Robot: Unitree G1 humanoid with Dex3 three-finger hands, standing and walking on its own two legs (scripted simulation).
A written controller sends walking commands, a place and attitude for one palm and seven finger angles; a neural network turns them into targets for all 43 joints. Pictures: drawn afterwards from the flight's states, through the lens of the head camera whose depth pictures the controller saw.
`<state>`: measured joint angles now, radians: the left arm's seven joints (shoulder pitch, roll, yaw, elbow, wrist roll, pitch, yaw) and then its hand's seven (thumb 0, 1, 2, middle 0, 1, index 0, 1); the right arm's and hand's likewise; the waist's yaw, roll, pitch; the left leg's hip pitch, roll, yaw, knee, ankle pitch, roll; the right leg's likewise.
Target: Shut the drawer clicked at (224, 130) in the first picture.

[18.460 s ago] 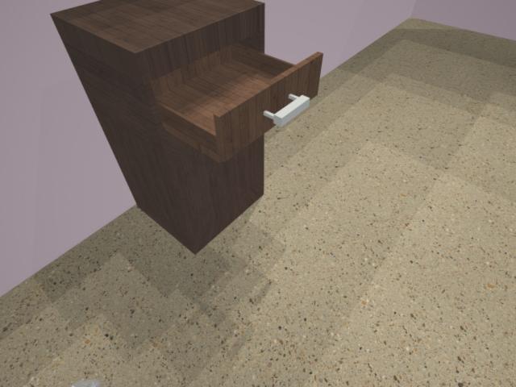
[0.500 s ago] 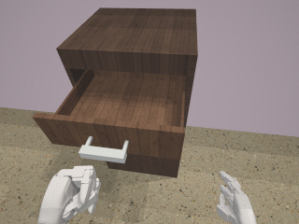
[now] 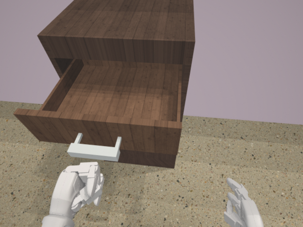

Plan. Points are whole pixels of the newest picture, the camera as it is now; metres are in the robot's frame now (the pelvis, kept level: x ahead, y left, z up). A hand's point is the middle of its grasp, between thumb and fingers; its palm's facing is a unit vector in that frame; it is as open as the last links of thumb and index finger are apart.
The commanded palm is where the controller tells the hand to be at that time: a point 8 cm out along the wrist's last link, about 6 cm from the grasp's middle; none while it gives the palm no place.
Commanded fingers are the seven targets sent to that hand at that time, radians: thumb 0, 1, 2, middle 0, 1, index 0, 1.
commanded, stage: bring the fist close to the handle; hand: left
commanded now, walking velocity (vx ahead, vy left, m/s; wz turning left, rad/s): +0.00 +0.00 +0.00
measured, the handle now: (96, 145) +0.32 +0.17 +0.04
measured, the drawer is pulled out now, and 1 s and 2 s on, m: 0.25 0.25 0.14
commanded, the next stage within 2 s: push the drawer shut in 0.78 s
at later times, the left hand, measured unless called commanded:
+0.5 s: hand (108, 179) +0.23 +0.12 +0.04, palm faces -0.09 -1.00 -0.05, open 3.3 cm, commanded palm +0.20 +0.18 +0.04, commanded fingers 0.00 0.90 0.90 -1.40 -1.60 -1.40 -1.60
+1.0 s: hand (109, 179) +0.23 +0.12 +0.04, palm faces -0.09 -0.99 -0.05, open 3.2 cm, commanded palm +0.22 +0.18 +0.04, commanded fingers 0.00 0.90 0.90 -1.40 -1.60 -1.40 -1.60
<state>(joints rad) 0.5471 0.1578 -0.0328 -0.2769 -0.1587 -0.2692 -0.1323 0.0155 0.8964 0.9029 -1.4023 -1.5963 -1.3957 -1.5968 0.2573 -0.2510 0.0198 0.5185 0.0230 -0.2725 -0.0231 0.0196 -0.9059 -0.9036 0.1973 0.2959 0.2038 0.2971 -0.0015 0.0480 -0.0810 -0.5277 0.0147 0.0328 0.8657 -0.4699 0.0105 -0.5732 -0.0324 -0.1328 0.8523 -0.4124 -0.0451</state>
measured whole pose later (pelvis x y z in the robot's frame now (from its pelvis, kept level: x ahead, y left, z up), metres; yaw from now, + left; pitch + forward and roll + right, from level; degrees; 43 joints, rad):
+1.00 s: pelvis +0.00 +0.00 -0.02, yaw +0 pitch +13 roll -1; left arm 0.39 0.16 -0.06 -0.13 -0.13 -0.34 -0.08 0.02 0.90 0.90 -1.40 -1.60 -1.40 -1.60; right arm 0.25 -0.25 0.03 0.46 0.02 -0.17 -0.01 0.02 -0.91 -0.90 0.20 0.30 0.20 0.30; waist -0.02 0.04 -0.12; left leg -0.72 0.01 0.03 1.02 -0.53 0.02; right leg -0.76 -0.04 -0.13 0.99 -0.46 -0.04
